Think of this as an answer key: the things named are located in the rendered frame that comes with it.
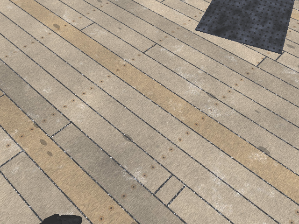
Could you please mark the robot left hand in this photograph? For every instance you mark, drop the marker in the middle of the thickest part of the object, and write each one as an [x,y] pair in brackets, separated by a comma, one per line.
[63,219]

